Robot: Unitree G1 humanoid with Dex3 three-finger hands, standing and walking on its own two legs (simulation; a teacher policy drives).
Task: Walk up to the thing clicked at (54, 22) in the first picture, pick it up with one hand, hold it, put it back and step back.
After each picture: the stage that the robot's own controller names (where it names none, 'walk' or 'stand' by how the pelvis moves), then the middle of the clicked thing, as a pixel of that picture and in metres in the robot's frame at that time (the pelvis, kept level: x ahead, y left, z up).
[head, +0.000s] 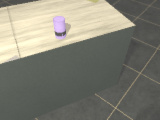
stand; (59, 27) +0.79 +0.15 -0.03
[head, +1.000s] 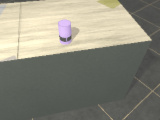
walk; (65, 32) +0.71 +0.14 -0.01
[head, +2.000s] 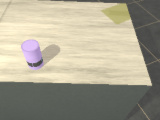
stand; (33, 55) +0.48 +0.25 -0.01
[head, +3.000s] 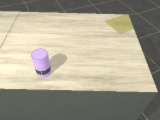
stand; (41, 63) +0.48 +0.19 -0.01
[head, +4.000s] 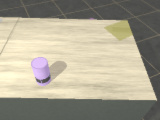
stand; (41, 71) +0.46 +0.19 -0.03
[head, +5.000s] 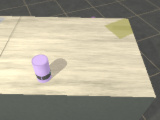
stand; (42, 69) +0.48 +0.19 -0.03
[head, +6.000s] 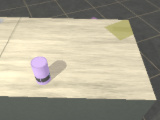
stand; (41, 71) +0.47 +0.20 -0.03
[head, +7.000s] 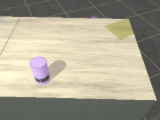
stand; (40, 71) +0.46 +0.20 -0.03
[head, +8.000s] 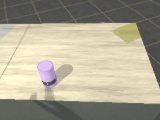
rise first; (47, 74) +0.46 +0.20 -0.03
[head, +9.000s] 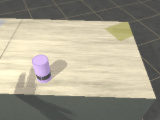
go down; (42, 69) +0.49 +0.19 -0.02
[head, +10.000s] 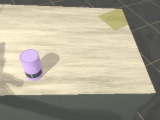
go down; (32, 65) +0.46 +0.18 +0.00
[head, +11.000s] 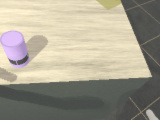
close in; (16, 50) +0.47 +0.19 +0.04
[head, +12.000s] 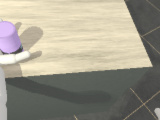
close; (9, 42) +0.48 +0.20 +0.06
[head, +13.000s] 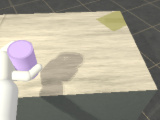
lift; (24, 61) +0.38 +0.18 +0.15
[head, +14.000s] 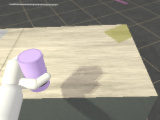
lift; (35, 71) +0.33 +0.16 +0.17
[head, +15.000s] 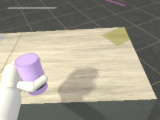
hold; (32, 74) +0.33 +0.16 +0.16
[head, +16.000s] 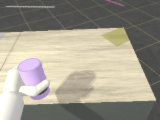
hold; (34, 79) +0.33 +0.16 +0.14
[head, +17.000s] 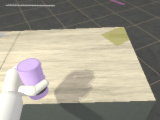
crouch; (33, 79) +0.33 +0.16 +0.13
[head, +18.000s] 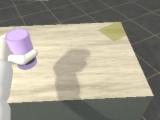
crouch; (22, 49) +0.41 +0.19 +0.18
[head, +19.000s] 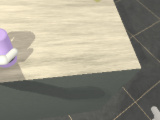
lower; (1, 48) +0.48 +0.21 +0.02
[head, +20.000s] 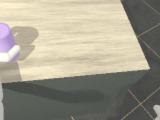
lower; (3, 43) +0.48 +0.21 +0.05
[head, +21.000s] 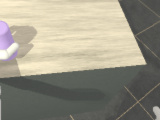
lower; (2, 41) +0.49 +0.21 +0.05
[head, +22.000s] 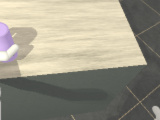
lower; (2, 43) +0.48 +0.21 +0.06
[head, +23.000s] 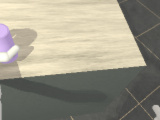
loosen; (2, 44) +0.48 +0.21 +0.05
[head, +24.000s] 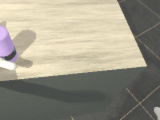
withdraw; (2, 46) +0.48 +0.21 +0.05
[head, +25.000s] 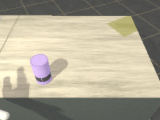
sink last; (41, 69) +0.45 +0.19 +0.01
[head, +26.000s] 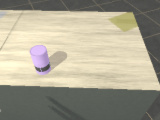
stand; (41, 60) +0.49 +0.21 +0.01
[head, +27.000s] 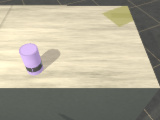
stand; (32, 59) +0.47 +0.22 +0.03
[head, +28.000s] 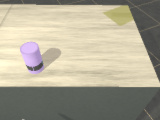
stand; (32, 58) +0.47 +0.21 +0.04
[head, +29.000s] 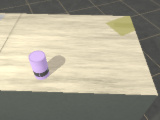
stand; (39, 65) +0.48 +0.20 -0.01
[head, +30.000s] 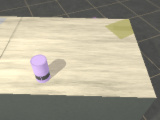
stand; (41, 69) +0.48 +0.20 -0.03
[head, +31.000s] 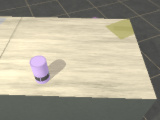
stand; (40, 70) +0.47 +0.20 -0.03
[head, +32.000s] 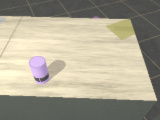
stand; (39, 70) +0.47 +0.20 -0.03
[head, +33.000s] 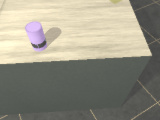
walk; (36, 37) +0.57 +0.21 +0.00
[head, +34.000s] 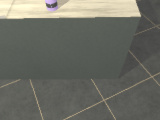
walk; out of the picture +0.88 +0.20 -0.01
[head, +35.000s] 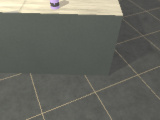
stand; out of the picture +1.12 +0.21 -0.01
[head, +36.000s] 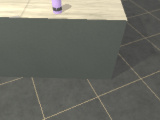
stand; (56, 4) +1.08 +0.19 -0.03
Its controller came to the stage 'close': yes
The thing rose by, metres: 0.23
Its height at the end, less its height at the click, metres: +0.00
